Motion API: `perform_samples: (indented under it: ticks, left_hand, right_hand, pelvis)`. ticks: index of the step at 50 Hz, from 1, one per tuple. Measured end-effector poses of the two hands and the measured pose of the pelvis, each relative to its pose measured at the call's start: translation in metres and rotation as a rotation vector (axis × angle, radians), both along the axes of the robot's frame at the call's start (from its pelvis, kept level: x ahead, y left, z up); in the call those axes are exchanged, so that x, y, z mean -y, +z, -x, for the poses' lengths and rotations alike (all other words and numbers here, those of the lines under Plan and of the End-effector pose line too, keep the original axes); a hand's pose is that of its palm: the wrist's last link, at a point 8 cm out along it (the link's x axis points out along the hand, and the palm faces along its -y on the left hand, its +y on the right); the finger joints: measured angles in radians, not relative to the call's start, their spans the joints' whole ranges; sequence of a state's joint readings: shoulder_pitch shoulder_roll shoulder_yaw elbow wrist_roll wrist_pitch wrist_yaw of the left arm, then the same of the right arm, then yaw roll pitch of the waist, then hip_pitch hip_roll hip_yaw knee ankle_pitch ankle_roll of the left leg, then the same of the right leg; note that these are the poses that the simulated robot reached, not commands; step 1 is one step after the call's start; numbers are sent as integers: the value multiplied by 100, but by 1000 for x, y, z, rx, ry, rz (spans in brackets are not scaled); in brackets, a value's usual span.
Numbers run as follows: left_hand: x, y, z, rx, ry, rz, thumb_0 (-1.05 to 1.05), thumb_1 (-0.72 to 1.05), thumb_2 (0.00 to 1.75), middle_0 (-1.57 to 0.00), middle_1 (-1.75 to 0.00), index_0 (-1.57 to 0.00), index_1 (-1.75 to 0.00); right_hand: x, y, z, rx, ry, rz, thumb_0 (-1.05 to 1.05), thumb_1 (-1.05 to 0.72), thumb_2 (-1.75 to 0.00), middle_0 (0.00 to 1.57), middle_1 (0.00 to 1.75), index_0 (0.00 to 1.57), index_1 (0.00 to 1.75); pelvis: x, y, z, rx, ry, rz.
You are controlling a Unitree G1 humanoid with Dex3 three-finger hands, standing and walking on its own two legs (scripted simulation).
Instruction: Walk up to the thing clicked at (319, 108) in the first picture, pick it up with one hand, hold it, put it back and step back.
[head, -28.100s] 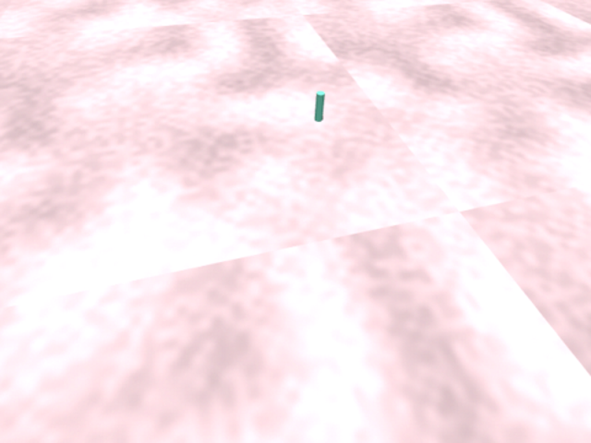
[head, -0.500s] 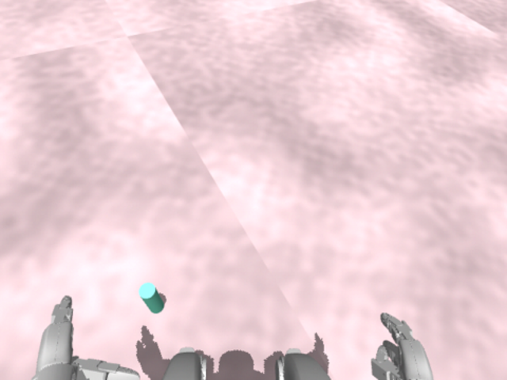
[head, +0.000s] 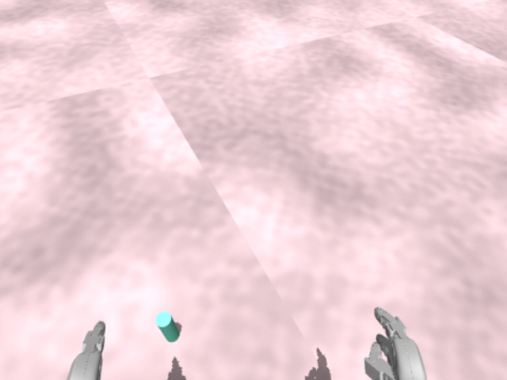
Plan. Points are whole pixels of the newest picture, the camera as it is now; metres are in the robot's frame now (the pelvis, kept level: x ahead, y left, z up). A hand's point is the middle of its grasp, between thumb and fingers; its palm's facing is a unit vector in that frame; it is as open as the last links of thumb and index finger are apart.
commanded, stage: home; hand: left
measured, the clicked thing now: (168, 327) +0.40 +0.26 -0.63
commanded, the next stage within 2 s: stand in 1.44 s
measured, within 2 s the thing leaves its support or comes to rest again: neither
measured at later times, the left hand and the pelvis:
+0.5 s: hand out of the picture +0.16 +0.17 -0.06, palm faces +0.09 -0.95 -0.28, open 17.6 cm; pelvis -0.01 -0.01 +0.00, yaw +0 degrees
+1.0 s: hand out of the picture +0.15 +0.18 -0.06, palm faces +0.10 -0.96 -0.28, open 17.7 cm; pelvis -0.02 +0.00 +0.00, yaw +0 degrees
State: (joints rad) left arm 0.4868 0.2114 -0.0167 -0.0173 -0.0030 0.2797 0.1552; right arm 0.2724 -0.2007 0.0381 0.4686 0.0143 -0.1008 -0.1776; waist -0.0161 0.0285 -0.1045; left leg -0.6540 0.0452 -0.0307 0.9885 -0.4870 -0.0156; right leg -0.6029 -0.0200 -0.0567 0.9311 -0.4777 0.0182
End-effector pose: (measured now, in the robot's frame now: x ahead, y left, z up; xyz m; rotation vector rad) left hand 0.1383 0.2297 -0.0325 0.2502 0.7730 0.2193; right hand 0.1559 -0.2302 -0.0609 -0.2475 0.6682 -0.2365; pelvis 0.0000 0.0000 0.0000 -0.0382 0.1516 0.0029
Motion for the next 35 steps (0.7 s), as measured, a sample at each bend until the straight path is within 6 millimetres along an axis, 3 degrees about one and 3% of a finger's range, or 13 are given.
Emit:
perform_samples:
  ticks: [12, 35]
  left_hand:
    - [10, 6, -11, 33, -13, 13, -1, -57, 4, -6, -5, -5, -5]
    - [10, 5, 8, 25, -19, 21, -1, -58, 3, -6, -5, -5, -5]
  right_hand:
    - [14, 3, 3, 6, -17, 8, 1, -91, -90, 21, 30, 21, 30]
    - [12, 3, 22, 5, -14, -2, 1, -91, -90, 21, 30, 21, 30]
  pelvis:
    - [7, 3, -3, 15, -2, -6]
    - [6, 5, 14, 38, -3, -8]
